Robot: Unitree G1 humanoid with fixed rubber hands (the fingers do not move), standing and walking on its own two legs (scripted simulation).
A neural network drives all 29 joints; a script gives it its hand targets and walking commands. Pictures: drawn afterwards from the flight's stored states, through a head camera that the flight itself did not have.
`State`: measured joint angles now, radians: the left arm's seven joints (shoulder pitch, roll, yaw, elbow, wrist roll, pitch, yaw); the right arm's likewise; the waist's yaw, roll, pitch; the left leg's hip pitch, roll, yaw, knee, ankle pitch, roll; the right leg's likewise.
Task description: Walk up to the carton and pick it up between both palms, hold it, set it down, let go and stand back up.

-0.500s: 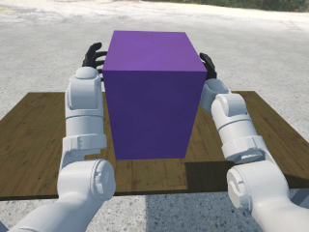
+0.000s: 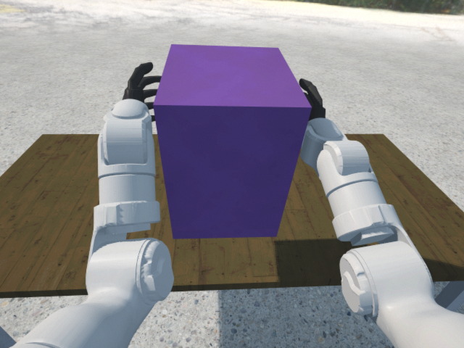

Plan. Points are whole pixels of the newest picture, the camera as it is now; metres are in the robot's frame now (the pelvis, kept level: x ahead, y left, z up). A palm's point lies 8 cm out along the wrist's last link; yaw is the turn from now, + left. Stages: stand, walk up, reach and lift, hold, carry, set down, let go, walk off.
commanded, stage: hold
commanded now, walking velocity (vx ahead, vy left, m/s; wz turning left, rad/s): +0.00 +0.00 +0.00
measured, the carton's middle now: (225, 143) +0.39 +0.01 +0.22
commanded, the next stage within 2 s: none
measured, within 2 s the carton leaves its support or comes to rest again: neither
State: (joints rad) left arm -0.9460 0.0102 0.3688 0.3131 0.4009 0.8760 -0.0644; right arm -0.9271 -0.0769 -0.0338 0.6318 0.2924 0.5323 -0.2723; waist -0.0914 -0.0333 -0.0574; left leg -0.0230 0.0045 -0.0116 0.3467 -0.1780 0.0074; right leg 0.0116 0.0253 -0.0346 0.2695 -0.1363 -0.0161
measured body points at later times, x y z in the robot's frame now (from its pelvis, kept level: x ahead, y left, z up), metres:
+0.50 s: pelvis +0.00 +0.00 +0.00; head -0.08 +0.02 +0.44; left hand +0.38 +0.14 +0.29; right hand +0.38 -0.14 +0.27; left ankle +0.02 +0.11 -0.75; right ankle +0.02 -0.11 -0.75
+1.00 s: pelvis +0.00 +0.00 +0.00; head -0.08 +0.02 +0.44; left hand +0.38 +0.15 +0.29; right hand +0.38 -0.13 +0.27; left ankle +0.02 +0.11 -0.75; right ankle +0.02 -0.11 -0.75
